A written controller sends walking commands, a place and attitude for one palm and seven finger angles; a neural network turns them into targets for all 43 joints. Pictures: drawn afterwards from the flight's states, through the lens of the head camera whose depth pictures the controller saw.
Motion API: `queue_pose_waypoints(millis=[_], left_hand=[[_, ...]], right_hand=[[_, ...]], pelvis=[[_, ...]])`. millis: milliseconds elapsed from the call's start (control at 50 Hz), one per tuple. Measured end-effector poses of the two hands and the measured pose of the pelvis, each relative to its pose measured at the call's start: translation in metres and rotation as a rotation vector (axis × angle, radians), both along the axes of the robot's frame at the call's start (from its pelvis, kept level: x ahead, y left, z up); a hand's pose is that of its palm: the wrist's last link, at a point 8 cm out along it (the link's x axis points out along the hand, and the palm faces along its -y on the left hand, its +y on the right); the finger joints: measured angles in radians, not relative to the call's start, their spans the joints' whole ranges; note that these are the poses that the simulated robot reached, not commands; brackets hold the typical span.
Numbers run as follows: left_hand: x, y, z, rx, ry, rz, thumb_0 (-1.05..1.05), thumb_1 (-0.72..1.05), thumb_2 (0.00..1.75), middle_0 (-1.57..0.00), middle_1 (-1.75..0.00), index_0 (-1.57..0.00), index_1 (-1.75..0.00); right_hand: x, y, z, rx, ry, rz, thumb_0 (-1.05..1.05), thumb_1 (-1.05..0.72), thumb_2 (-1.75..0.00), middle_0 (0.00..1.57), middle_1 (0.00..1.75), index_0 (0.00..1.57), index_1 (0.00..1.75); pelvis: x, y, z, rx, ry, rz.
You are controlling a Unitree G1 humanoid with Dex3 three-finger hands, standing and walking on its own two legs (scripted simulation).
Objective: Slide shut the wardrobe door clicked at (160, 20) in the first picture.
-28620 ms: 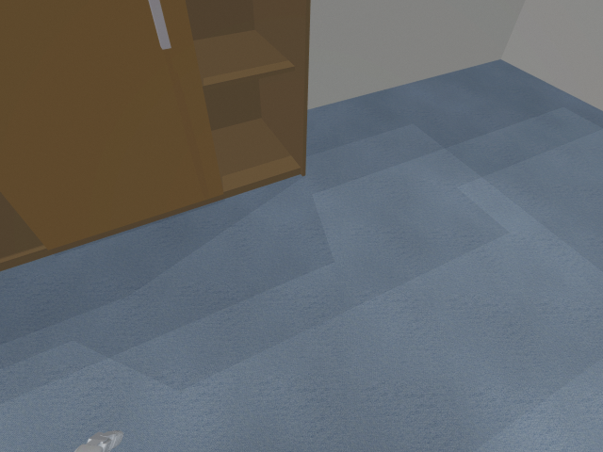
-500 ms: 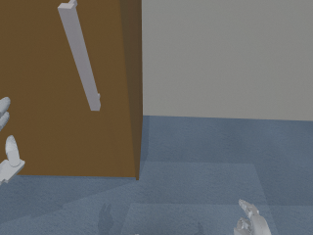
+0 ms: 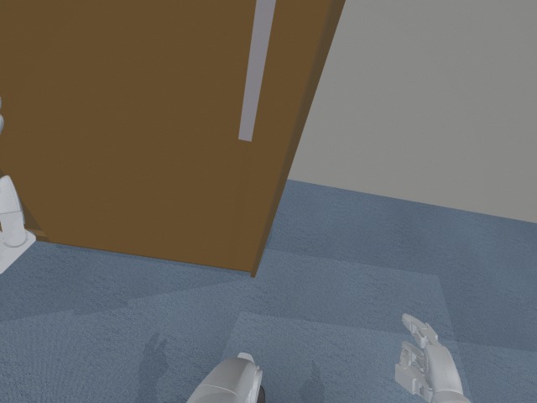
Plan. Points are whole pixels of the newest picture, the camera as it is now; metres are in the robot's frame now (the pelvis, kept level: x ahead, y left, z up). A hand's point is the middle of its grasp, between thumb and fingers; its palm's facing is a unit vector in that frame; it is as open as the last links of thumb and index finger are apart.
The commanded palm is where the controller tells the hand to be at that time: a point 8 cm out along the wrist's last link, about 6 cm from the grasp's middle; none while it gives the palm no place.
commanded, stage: step back with the hand held close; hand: left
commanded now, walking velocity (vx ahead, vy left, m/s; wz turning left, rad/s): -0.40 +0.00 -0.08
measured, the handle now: (257, 59) +0.61 +0.13 +0.17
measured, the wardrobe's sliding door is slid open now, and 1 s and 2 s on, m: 0.00 0.00 0.00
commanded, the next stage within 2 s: stop stepping back and stand still in 0.08 s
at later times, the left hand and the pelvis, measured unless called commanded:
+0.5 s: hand out of the picture +0.06 +0.37 +0.23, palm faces +0.29 -0.79 -0.53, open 7.4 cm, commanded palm +0.03 +0.41 +0.20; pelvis -0.16 +0.14 +0.00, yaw -10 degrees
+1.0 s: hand out of the picture -0.07 +0.48 +0.20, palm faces +0.59 -0.73 -0.36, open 7.4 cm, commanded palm -0.12 +0.47 +0.20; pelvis -0.26 +0.18 +0.02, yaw -1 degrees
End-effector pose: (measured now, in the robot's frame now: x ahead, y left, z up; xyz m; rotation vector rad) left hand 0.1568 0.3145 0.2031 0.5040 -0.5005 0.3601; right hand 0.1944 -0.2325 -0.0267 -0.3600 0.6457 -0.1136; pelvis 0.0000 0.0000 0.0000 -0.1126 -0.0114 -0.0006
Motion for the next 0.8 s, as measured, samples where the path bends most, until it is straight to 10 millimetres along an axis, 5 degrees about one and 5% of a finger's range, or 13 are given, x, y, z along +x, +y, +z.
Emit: queue_pose_waypoints(millis=[140, 220, 320, 380, 420, 500, 620, 700, 800], left_hand=[[-0.021, 0.042, -0.026, -0.027, -0.215, -0.108, 0.01, 0.89, 0.90, -0.21, -0.30, -0.21, -0.30], [-0.026, 0.062, -0.011, -0.043, -0.236, -0.126, 0.01, 0.89, 0.90, -0.21, -0.30, -0.21, -0.30], [-0.062, 0.064, 0.032, -0.064, -0.157, -0.186, 0.01, 0.89, 0.90, -0.21, -0.30, -0.21, -0.30], [-0.092, 0.067, 0.055, -0.003, -0.037, -0.196, 0.01, 0.89, 0.90, -0.21, -0.30, -0.21, -0.30], [-0.115, 0.074, 0.057, 0.106, 0.033, -0.173, 0.01, 0.89, 0.90, -0.21, -0.30, -0.21, -0.30], [-0.134, 0.098, 0.042, 0.180, 0.052, -0.155, 0.01, 0.89, 0.90, -0.21, -0.30, -0.21, -0.30], [-0.128, 0.157, -0.010, -0.068, 0.073, -0.008, 0.00, 0.89, 0.90, -0.21, -0.30, -0.21, -0.30], [-0.158, 0.135, -0.026, -0.141, 0.188, -0.080, 0.01, 0.90, 0.90, -0.20, -0.30, -0.20, -0.30], [-0.233, 0.102, 0.013, 0.041, 0.152, -0.169, 0.02, 0.89, 0.90, -0.21, -0.30, -0.21, -0.30]], right_hand=[[-0.062, 0.053, -0.035, -0.064, 0.032, -0.007, 0.01, -0.90, -0.90, 0.20, 0.30, 0.20, 0.30], [-0.122, 0.098, -0.042, 0.027, 0.119, -0.061, 0.01, -0.90, -0.90, 0.20, 0.30, 0.20, 0.30], [-0.200, 0.138, -0.016, 0.132, 0.228, -0.127, 0.02, -0.90, -0.90, 0.21, 0.30, 0.20, 0.30], [-0.230, 0.144, -0.005, 0.151, 0.247, -0.154, 0.02, -0.90, -0.90, 0.21, 0.30, 0.21, 0.30], [-0.243, 0.140, -0.013, 0.161, 0.222, -0.176, 0.02, -0.90, -0.90, 0.21, 0.30, 0.21, 0.30], [-0.262, 0.126, -0.046, 0.121, 0.189, -0.238, 0.01, -0.90, -0.90, 0.21, 0.30, 0.20, 0.30], [-0.288, 0.136, -0.048, 0.079, 0.097, -0.276, 0.02, -0.90, -0.90, 0.20, 0.30, 0.20, 0.30], [-0.312, 0.156, -0.026, 0.115, 0.068, -0.234, 0.02, -0.91, -0.90, 0.20, 0.30, 0.20, 0.30], [-0.326, 0.161, -0.022, 0.138, 0.077, -0.152, 0.01, -0.90, -0.90, 0.20, 0.30, 0.20, 0.30]], pelvis=[[-0.046, 0.056, -0.040, -0.013, -0.071, -0.031], [-0.081, 0.071, -0.022, -0.014, -0.082, -0.053], [-0.111, 0.088, 0.024, -0.027, -0.026, -0.072], [-0.123, 0.103, 0.042, -0.032, 0.020, -0.064], [-0.132, 0.114, 0.034, 0.049, 0.048, -0.104], [-0.157, 0.141, 0.005, 0.060, 0.028, -0.177], [-0.196, 0.165, -0.012, 0.079, -0.054, -0.129], [-0.225, 0.162, 0.006, 0.087, -0.075, -0.123], [-0.244, 0.155, 0.011, 0.086, -0.015, -0.066]])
